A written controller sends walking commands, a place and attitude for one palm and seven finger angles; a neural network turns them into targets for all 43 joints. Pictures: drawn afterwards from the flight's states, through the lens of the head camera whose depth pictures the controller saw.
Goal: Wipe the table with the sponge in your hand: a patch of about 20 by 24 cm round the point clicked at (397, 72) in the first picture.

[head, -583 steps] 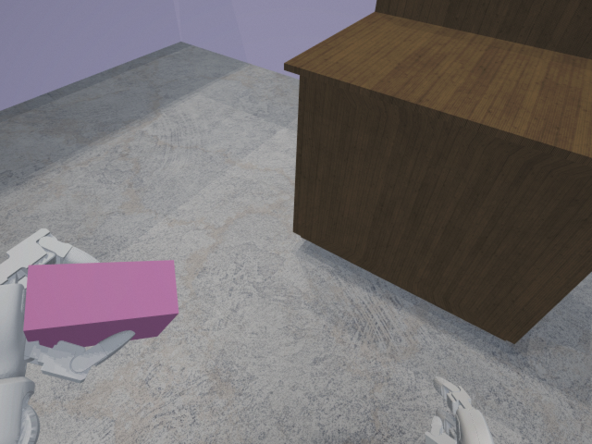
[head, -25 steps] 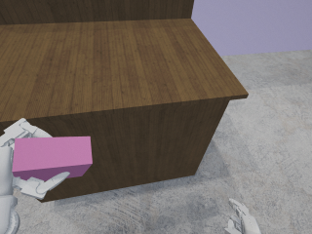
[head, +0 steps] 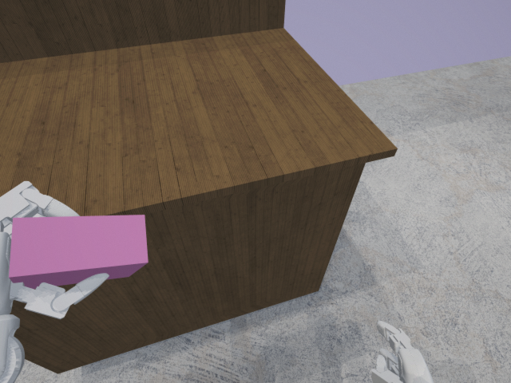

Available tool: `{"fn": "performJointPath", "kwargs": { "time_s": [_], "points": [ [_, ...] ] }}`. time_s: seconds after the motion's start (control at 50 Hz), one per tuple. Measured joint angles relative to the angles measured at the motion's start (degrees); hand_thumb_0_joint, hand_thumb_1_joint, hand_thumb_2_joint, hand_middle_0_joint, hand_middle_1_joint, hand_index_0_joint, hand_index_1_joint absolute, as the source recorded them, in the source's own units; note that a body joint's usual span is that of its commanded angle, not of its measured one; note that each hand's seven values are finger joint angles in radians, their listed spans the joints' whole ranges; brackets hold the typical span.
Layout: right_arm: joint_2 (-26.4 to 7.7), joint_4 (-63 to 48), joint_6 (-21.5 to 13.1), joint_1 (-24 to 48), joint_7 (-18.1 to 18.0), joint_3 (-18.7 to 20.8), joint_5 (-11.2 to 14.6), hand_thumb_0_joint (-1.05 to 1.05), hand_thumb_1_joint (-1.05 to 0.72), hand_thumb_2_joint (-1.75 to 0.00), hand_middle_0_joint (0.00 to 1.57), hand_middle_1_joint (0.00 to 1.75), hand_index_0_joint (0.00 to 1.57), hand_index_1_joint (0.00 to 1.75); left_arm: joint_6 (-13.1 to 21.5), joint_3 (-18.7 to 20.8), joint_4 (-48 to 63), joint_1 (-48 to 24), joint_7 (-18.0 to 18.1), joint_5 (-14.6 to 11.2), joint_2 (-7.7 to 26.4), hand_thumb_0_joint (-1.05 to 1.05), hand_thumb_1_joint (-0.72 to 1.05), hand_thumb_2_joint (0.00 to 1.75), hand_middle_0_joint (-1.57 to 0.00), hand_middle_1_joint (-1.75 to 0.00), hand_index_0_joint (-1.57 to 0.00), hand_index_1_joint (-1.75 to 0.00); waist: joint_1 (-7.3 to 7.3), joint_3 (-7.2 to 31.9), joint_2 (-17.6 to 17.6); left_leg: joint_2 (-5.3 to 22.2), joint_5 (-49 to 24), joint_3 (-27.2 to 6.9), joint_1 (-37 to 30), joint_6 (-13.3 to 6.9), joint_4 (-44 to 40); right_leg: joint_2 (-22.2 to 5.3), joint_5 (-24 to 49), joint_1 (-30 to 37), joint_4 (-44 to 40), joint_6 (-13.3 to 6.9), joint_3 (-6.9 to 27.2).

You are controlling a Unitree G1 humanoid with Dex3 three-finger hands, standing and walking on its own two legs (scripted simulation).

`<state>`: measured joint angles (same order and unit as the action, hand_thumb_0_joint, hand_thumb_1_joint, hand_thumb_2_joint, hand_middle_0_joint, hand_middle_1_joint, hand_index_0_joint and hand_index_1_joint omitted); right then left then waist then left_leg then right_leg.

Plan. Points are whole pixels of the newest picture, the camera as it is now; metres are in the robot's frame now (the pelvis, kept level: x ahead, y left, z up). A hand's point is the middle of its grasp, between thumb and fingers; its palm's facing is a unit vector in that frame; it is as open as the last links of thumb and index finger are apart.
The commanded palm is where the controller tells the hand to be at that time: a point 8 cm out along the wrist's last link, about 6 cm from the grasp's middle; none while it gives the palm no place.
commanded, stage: shuffle to correct the standing spot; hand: left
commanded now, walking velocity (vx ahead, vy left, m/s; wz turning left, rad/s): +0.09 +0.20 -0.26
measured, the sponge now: (100, 251) +0.24 +0.20 +0.16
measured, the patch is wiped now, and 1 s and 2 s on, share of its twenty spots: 0.00 0.00 0.00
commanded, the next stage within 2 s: come to a stop and stand still in 1.04 s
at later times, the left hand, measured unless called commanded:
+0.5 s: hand (41, 199) +0.29 +0.30 +0.17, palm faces +0.25 -0.83 -0.49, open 9.7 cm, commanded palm +0.24 +0.35 +0.19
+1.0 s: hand out of the picture +0.29 +0.39 +0.17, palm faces +0.32 -0.83 -0.46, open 9.7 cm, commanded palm +0.24 +0.42 +0.19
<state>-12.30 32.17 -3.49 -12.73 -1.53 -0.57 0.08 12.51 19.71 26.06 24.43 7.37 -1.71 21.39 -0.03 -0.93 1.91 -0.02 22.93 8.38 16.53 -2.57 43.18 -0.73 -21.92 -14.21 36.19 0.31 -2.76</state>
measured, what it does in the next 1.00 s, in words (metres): steps to the left: left foot, then right foot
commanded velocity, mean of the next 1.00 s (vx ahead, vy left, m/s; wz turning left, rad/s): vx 0.01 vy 0.20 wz -0.02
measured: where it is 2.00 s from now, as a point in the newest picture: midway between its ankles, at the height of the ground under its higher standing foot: outside the picture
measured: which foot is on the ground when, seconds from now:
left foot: up 0.00-0.16, down 0.18-0.86, up 0.88-1.00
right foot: down 0.00-0.20, up 0.22-0.30, down 0.32-0.56, up 0.58-0.82, down 0.84-1.00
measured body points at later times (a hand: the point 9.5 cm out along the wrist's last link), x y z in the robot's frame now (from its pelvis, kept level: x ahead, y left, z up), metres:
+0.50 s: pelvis +0.05 +0.09 +0.00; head +0.10 +0.08 +0.45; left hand +0.27 +0.34 +0.20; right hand +0.18 -0.16 -0.10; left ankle +0.08 +0.20 -0.69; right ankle -0.01 -0.06 -0.72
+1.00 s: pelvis +0.05 +0.17 +0.01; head +0.06 +0.14 +0.46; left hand +0.27 +0.43 +0.20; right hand +0.19 -0.08 -0.09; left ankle +0.06 +0.29 -0.65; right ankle +0.05 +0.07 -0.72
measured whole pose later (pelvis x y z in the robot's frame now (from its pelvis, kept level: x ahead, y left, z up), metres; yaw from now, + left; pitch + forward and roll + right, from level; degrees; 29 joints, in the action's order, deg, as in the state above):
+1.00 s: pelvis +0.05 +0.17 +0.01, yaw -7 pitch -1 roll +2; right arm -13.0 35.2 -3.2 -11.6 -1.2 -1.1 0.6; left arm 10.9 21.0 22.8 27.1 8.3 -2.2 20.4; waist 0.6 -2.3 0.7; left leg -0.8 22.6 1.5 27.5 1.8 60.3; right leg -4.5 -17.4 -15.6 33.8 -1.7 -6.7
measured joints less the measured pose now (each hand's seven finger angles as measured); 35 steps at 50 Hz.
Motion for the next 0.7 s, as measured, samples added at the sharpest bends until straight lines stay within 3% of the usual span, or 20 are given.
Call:
{"fn": "performJointPath", "kwargs": {
  "time_s": [0.06,0.1,0.14,0.18,0.24,0.28,0.32,0.36,0.44,0.48,0.52,0.54,0.58,0.62,0.66,0.7],
  "points": [
    [-0.5,1.2,1.3,0.7,1.2,0.3,0.2,0.01,-0.90,-0.90,0.20,0.30,0.21,0.30,1.2,-0.2,0.9,-0.5,0.0,0.1,-0.7,0.00,-0.46,1.00,-0.78,-1.35,-0.79,-1.34,0.84,-1.1,-0.9,-0.2,5.5,-5.1,6.7,1.8,13.1,-0.2,0.2,0.1,-0.3,-0.1,1.6],
    [-0.9,1.1,2.1,1.0,1.7,0.4,0.2,0.01,-0.90,-0.90,0.20,0.30,0.21,0.30,2.0,0.5,2.0,1.1,0.1,0.3,-1.0,0.00,-0.47,1.00,-0.78,-1.35,-0.79,-1.34,0.78,-1.7,-1.6,1.5,4.8,-7.9,8.7,1.8,11.6,-0.5,0.2,0.1,-0.5,0.5,3.1],
    [-1.3,0.9,2.2,0.9,1.6,0.7,0.4,0.01,-0.90,-0.90,0.20,0.30,0.20,0.30,2.2,1.0,3.1,2.8,0.0,0.3,-1.0,0.00,-0.47,1.00,-0.78,-1.35,-0.79,-1.34,0.25,-2.4,-2.0,3.3,-2.3,-9.1,7.6,2.2,3.0,-1.3,-0.6,0.5,0.2,1.5,4.2],
    [-2.0,0.7,1.7,0.8,0.8,1.5,0.7,0.01,-0.90,-0.90,0.20,0.30,0.20,0.30,1.7,1.2,4.4,3.5,-0.2,0.1,-0.4,0.00,-0.47,1.00,-0.78,-1.35,-0.79,-1.34,-0.22,-3.5,-1.9,3.9,-8.9,-8.7,4.3,3.5,-5.0,-2.2,-2.5,0.7,2.7,2.9,5.1],
    [-0.5,1.3,0.8,1.3,-0.3,2.6,1.0,0.01,-0.90,-0.90,0.20,0.30,0.20,0.30,1.3,2.4,4.0,2.3,-0.7,0.1,1.7,0.00,-0.47,1.00,-0.78,-1.35,-0.79,-1.34,0.48,-4.3,-3.8,2.1,-5.1,-5.6,3.2,4.4,-3.6,-3.9,-5.2,-1.9,9.8,2.0,6.7],
    [0.9,1.1,-0.1,1.4,-0.5,2.3,1.0,0.02,-0.90,-0.90,0.20,0.30,0.20,0.30,1.1,3.8,3.0,1.7,-0.6,0.0,2.8,0.00,-0.47,1.01,-0.78,-1.35,-0.79,-1.34,0.51,-4.4,-4.2,1.8,-4.3,-4.3,2.7,3.8,-3.9,-3.2,-6.4,-3.5,12.6,1.4,5.0],
    [1.9,0.6,-1.1,1.1,-0.2,1.4,1.3,0.01,-0.90,-0.90,0.20,0.30,0.20,0.30,0.9,4.7,2.3,0.9,-0.4,0.1,3.4,0.00,-0.47,1.01,-0.78,-1.35,-0.79,-1.34,0.13,-4.3,-3.9,1.6,-4.2,-4.0,2.8,3.7,-3.7,-2.4,-3.5,-2.2,7.8,0.5,2.2],
    [1.5,0.8,-1.3,1.0,0.5,0.8,1.3,0.01,-0.90,-0.90,0.20,0.30,0.20,0.30,1.0,4.0,1.9,0.2,-0.2,0.4,1.9,0.00,-0.47,1.01,-0.78,-1.35,-0.79,-1.34,-0.73,-4.3,-1.6,2.1,-3.6,-4.9,4.0,3.5,-1.3,-1.8,-3.5,-1.1,5.5,-0.3,1.0],
    [0.6,2.3,-0.3,1.1,1.4,0.4,1.1,0.01,-0.90,-0.90,0.20,0.30,0.20,0.30,1.7,1.5,3.2,1.9,0.1,0.2,0.0,0.00,-0.47,1.01,-0.78,-1.35,-0.79,-1.34,-1.43,-3.8,-0.8,0.2,2.0,-5.5,8.8,3.7,12.3,-3.2,-1.9,0.7,1.3,1.3,0.9],
    [0.5,2.5,0.2,1.1,1.4,0.3,1.0,0.01,-0.90,-0.90,0.20,0.30,0.20,0.30,2.6,1.9,4.1,4.4,0.2,0.4,0.6,0.00,-0.47,1.01,-0.78,-1.35,-0.79,-1.34,-1.23,-3.7,-1.9,0.3,2.3,-5.2,9.0,3.4,10.3,-4.2,-1.2,1.1,-0.1,2.2,1.7],
    [0.4,2.0,0.5,0.9,1.2,0.5,1.1,0.01,-0.90,-0.90,0.20,0.30,0.20,0.30,2.8,3.0,4.9,6.4,0.2,0.4,1.4,0.00,-0.47,1.01,-0.78,-1.35,-0.79,-1.34,-1.10,-4.0,-2.8,0.9,-2.9,-5.2,6.7,3.2,0.5,-5.0,-1.4,1.3,0.0,3.3,2.2],
    [0.1,1.6,0.4,0.8,0.9,0.7,1.1,0.01,-0.90,-0.90,0.20,0.30,0.20,0.30,2.6,3.5,5.5,6.9,0.3,0.2,1.8,0.00,-0.47,1.01,-0.78,-1.35,-0.79,-1.34,-1.03,-4.3,-2.9,1.2,-7.8,-5.1,4.8,3.1,-5.1,-5.2,-2.0,0.9,1.5,3.6,2.2],
    [0.7,1.8,-0.1,2.0,0.2,1.8,1.1,0.01,-0.90,-0.90,0.20,0.30,0.20,0.30,1.6,4.2,5.6,5.6,0.5,-0.1,2.6,0.00,-0.47,1.01,-0.78,-1.35,-0.79,-1.34,-0.12,-5.8,-4.4,0.0,-6.8,-3.5,3.9,1.7,-5.4,-6.3,-5.2,-2.8,10.6,3.0,3.6],
    [1.6,2.0,-1.1,2.9,-0.1,2.2,0.8,0.02,-0.90,-0.90,0.20,0.30,0.20,0.30,0.9,3.9,4.8,3.2,0.7,0.0,2.8,0.00,-0.47,1.01,-0.78,-1.35,-0.79,-1.34,0.69,-6.6,-5.0,-0.5,-5.8,-2.7,3.5,0.3,-4.9,-5.0,-10.0,-6.8,21.0,2.0,4.5],
    [2.2,2.0,-2.3,3.1,0.0,1.8,0.6,0.02,-0.90,-0.90,0.20,0.30,0.20,0.30,-0.1,3.1,5.1,1.4,1.0,0.1,2.3,-0.01,-0.47,1.01,-0.78,-1.35,-0.79,-1.34,0.68,-6.6,-4.8,-0.7,-6.5,-2.9,2.7,-0.4,-6.4,-3.7,-10.5,-9.2,26.0,1.6,2.6],
    [2.7,1.8,-3.4,3.2,0.2,1.1,0.6,0.02,-0.90,-0.90,0.20,0.30,0.20,0.30,-0.5,2.6,6.4,0.6,1.3,0.1,1.8,-0.01,-0.47,1.01,-0.78,-1.35,-0.79,-1.34,0.45,-5.9,-4.4,-0.9,-7.6,-2.9,2.0,-0.8,-8.2,-2.8,-9.1,-10.0,25.5,1.4,0.2]
  ]
}}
